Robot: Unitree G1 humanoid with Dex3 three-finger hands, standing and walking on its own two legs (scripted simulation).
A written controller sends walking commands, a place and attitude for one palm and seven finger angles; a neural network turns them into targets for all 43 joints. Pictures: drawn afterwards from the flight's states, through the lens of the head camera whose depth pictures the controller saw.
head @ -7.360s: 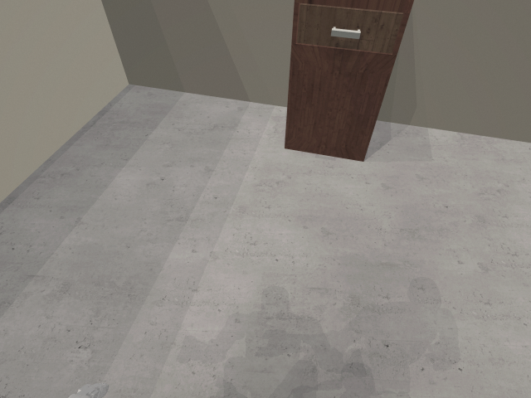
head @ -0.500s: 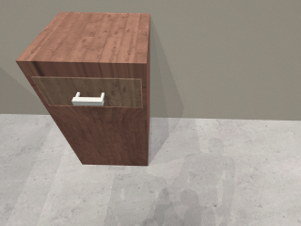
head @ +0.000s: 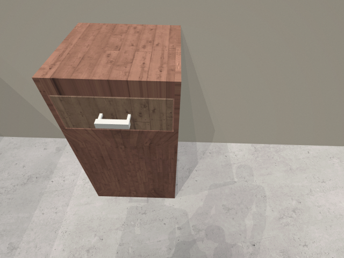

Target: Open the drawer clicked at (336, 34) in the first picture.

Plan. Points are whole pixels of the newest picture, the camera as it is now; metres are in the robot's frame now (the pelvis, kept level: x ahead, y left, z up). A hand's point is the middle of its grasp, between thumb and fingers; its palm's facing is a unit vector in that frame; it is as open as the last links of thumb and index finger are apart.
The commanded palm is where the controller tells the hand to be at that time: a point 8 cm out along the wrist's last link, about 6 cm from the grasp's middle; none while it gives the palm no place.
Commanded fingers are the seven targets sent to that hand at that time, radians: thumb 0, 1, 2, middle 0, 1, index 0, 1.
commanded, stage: shuffle to correct the standing spot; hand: left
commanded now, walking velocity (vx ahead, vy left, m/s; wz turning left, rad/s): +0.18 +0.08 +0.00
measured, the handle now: (113, 120) +0.57 +0.25 -0.06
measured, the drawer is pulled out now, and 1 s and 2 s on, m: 0.00 0.00 0.00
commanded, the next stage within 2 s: come to a stop and stand still in 0.16 s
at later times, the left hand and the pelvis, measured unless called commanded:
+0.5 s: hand out of the picture +0.03 +0.16 -0.18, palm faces +0.08 -0.98 -0.18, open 7.4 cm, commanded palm none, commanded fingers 0.00 0.90 0.90 -0.20 -0.30 -0.20 -0.30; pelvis +0.06 +0.00 +0.00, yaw +0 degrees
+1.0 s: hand out of the picture +0.09 +0.16 -0.17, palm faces +0.05 -0.97 -0.22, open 7.3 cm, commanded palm none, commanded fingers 0.00 0.90 0.90 -0.20 -0.30 -0.20 -0.30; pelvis +0.04 -0.02 +0.00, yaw +1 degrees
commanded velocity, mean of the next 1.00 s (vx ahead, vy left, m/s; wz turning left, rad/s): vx -0.01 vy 0.03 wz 0.00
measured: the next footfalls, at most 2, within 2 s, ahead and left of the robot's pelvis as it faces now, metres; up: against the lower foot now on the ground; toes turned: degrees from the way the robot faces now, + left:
none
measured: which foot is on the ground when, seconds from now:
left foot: down 0.00-1.00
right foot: down 0.00-1.00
